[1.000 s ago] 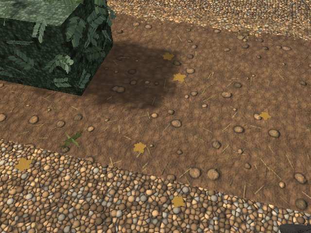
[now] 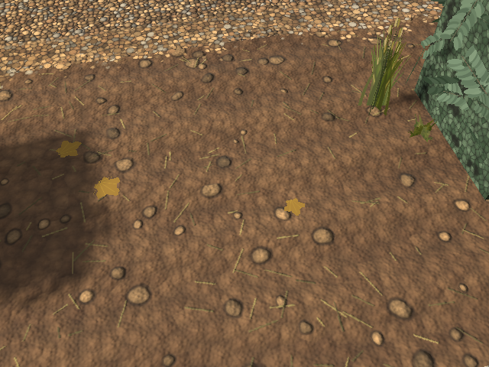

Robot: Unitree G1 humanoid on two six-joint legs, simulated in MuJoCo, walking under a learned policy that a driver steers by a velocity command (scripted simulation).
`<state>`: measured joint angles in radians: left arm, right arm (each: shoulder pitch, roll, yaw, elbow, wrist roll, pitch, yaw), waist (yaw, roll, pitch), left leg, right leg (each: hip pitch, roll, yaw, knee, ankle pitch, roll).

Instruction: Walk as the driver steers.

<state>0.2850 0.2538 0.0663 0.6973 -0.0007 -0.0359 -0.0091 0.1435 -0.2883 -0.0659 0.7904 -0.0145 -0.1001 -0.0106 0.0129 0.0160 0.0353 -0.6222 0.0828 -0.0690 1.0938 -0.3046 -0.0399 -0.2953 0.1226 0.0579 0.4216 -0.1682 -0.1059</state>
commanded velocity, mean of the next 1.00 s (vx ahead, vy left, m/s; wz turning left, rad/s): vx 0.08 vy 0.00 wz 0.30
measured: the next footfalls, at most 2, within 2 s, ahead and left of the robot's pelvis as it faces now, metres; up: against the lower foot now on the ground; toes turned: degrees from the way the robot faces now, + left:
left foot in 0.26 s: +0.28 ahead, +0.12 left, +0.00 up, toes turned -1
right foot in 0.66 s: +0.26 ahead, -0.11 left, +0.00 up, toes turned +20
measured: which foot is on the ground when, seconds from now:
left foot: up 0.00-0.24, down 0.26-0.68, up 0.70-1.00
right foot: down 0.00-0.26, up 0.28-0.64, down 0.66-1.00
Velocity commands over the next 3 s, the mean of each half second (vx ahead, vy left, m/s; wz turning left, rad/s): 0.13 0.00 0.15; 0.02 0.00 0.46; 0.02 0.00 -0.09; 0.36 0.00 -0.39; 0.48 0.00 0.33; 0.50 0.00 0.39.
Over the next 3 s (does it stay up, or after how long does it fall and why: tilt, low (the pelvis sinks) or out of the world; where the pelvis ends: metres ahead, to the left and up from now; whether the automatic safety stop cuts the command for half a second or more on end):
stays up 0.90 0.07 0.00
